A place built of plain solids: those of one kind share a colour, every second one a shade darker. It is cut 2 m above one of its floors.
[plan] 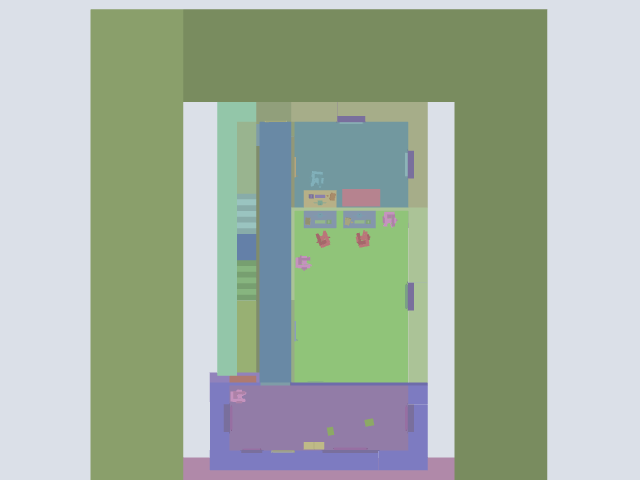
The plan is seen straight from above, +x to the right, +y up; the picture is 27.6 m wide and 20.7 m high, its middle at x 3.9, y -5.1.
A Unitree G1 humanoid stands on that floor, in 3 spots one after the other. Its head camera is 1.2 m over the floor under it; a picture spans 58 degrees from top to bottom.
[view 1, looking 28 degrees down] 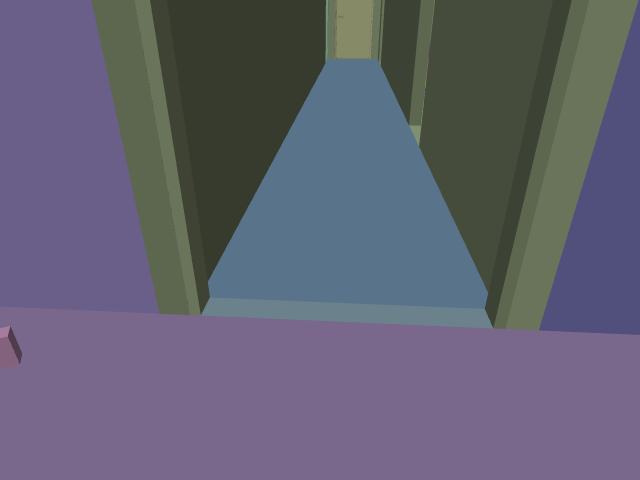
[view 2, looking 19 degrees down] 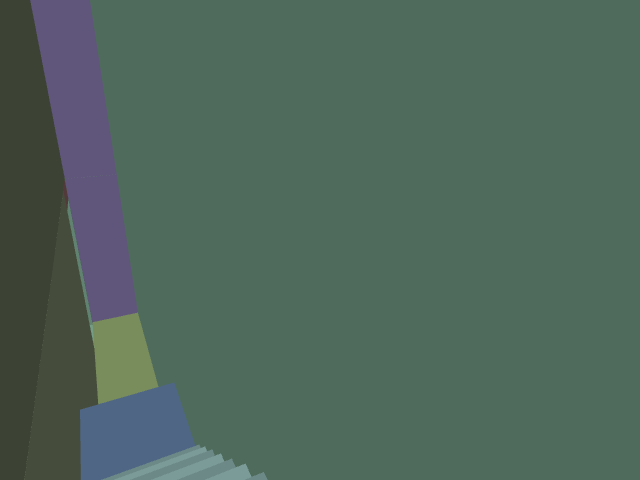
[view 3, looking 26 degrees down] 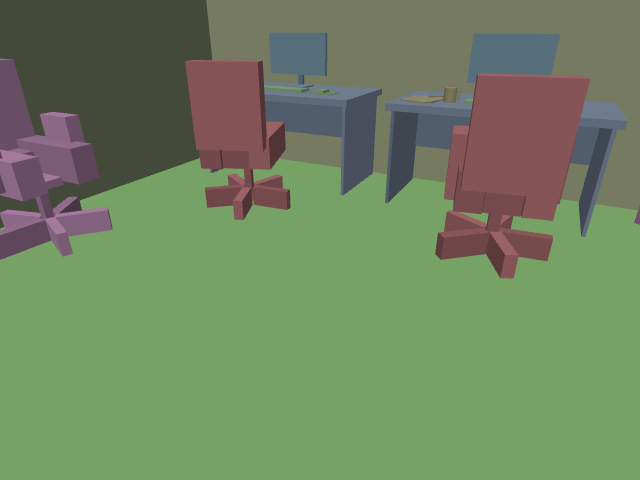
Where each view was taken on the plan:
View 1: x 1.98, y -12.88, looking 94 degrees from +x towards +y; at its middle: floor_corr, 2.56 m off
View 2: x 0.73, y -2.10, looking -118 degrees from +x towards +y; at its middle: wall_Smhall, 0.94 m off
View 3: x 5.90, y -7.54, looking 117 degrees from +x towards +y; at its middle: floor_newsroom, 2.74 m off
